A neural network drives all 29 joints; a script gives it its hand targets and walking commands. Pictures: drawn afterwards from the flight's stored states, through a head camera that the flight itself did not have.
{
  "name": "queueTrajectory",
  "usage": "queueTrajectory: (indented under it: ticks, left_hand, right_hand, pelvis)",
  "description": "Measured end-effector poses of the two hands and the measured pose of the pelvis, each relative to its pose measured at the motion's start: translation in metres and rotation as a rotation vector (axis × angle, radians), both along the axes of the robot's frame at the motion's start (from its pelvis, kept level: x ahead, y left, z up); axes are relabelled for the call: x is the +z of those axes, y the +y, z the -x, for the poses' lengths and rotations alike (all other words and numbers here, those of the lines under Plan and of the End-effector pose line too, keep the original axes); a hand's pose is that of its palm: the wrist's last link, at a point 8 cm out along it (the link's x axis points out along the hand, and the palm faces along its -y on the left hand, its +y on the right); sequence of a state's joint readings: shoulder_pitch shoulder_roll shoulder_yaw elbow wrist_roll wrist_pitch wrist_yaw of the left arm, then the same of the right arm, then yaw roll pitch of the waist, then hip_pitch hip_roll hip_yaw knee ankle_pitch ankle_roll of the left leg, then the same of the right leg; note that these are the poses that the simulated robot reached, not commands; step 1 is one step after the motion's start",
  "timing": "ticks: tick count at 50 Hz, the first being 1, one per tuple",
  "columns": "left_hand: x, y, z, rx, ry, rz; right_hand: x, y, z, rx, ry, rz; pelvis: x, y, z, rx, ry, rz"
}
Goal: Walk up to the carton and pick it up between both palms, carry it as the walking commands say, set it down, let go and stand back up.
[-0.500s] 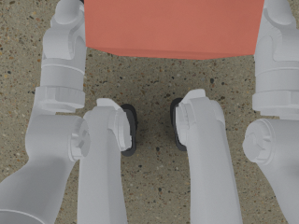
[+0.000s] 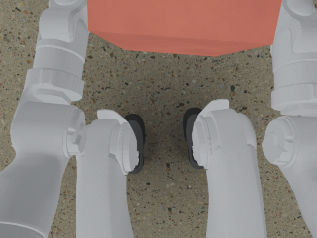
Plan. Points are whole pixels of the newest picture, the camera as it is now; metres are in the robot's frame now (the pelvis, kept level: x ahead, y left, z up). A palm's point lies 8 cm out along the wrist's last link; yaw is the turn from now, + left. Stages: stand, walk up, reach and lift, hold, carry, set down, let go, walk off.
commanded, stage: set down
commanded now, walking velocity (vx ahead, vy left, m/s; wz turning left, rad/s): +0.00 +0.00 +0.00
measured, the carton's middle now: out of the picture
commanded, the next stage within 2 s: none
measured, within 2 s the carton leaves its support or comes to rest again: rests again in 0.68 s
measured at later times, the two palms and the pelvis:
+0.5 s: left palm out of the picture +0.56 +0.09 -0.17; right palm out of the picture +0.51 -0.25 -0.17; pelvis -0.01 +0.00 -0.01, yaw +0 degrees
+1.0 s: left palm out of the picture +0.56 +0.10 -0.18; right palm out of the picture +0.51 -0.24 -0.17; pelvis -0.01 +0.00 -0.02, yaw +0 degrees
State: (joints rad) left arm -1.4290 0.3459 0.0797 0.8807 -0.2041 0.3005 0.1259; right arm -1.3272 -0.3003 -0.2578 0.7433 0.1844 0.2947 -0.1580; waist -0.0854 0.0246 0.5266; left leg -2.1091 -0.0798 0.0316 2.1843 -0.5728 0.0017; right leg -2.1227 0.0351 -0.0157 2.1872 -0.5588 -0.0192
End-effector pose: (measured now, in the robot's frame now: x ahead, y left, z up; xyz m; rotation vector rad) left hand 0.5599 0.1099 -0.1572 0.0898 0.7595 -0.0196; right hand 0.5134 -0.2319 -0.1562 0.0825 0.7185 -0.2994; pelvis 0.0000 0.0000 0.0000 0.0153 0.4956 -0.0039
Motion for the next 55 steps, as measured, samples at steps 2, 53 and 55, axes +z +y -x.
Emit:
queueTrajectory:
  ticks: [2,53,55]
  left_hand:
    - [0.003,-0.001,-0.001,0.01,-0.007,0.008]
    - [-0.02,-0.01,-0.003,-0.016,0.002,0.01]
    - [-0.021,-0.01,-0.002,-0.018,0.001,0.009]
  right_hand:
    - [0.006,-0.001,-0.004,0.002,-0.009,0.002]
    - [-0.014,-0.009,0.0,0.014,0.007,0.033]
    - [-0.014,-0.009,0.0,0.015,0.006,0.035]
  pelvis:
    - [-0.001,0.0,0.001,0.002,-0.008,0.002]
    - [-0.023,0.001,0.008,0.003,-0.014,0.022]
    - [-0.024,0.001,0.008,0.004,-0.016,0.023]
